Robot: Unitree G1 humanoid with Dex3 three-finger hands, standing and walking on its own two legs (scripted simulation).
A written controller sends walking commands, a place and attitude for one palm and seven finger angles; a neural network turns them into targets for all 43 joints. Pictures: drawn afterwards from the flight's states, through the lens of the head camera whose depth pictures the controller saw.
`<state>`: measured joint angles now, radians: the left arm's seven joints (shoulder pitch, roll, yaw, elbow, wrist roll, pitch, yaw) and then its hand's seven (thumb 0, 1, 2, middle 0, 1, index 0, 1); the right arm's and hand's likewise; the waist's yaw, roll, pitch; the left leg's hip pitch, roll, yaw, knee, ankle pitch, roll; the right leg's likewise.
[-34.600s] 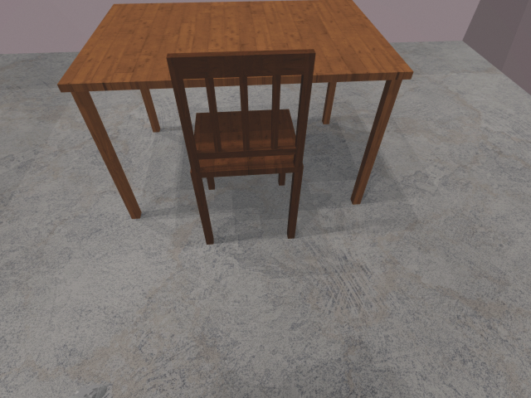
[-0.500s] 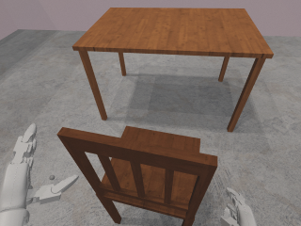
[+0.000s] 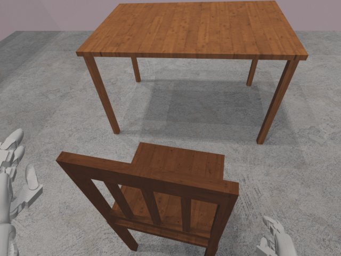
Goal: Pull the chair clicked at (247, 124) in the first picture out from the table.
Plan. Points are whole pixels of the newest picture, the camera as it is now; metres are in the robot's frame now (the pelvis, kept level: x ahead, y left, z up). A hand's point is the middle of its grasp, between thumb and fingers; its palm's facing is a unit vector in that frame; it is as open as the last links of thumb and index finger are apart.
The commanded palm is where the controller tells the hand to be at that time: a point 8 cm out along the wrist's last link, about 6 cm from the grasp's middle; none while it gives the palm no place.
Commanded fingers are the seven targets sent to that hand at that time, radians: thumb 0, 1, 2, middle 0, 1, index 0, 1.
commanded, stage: draw the hand back to the body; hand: left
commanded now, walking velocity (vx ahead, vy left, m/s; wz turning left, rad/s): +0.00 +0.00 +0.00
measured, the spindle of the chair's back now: (152, 206) +0.27 +0.10 -0.10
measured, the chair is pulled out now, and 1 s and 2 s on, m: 0.63 0.63 0.63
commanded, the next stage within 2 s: step back with the hand held close in 0.14 s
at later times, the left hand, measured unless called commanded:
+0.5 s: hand (37, 186) +0.19 +0.26 +0.15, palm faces +0.35 -0.77 -0.54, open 7.4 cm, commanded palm +0.12 +0.31 +0.18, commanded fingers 0.00 0.90 0.90 -0.20 -0.30 -0.20 -0.30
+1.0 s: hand out of the picture +0.10 +0.28 +0.15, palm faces +0.45 -0.76 -0.47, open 7.4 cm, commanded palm +0.04 +0.32 +0.18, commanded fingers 0.00 0.90 0.90 -0.20 -0.30 -0.20 -0.30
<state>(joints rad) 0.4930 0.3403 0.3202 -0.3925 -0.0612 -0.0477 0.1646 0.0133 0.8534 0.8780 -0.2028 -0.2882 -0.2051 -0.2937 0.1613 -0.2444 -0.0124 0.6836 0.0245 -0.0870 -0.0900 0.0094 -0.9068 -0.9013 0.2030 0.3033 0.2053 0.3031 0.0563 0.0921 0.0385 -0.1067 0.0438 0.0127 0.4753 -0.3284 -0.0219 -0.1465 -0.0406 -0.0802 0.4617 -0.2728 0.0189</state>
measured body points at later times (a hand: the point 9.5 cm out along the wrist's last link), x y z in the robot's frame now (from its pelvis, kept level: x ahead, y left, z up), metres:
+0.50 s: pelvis -0.03 +0.02 +0.00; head +0.01 -0.02 +0.45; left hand +0.17 +0.30 +0.18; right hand +0.16 -0.23 -0.10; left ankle -0.04 +0.13 -0.74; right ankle -0.01 -0.13 -0.74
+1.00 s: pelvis -0.11 +0.02 -0.01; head -0.09 +0.01 +0.44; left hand +0.07 +0.32 +0.18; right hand +0.06 -0.23 -0.09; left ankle -0.04 +0.13 -0.74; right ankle -0.02 -0.13 -0.73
